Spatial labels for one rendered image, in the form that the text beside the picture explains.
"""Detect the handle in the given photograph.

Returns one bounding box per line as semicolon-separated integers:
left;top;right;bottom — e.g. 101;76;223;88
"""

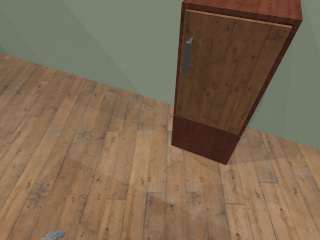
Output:
182;37;194;75

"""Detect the cupboard door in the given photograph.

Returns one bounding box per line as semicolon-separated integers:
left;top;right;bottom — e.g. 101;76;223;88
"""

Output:
176;9;292;135

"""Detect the left robot hand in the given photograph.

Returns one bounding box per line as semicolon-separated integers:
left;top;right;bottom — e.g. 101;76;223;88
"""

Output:
40;230;65;240

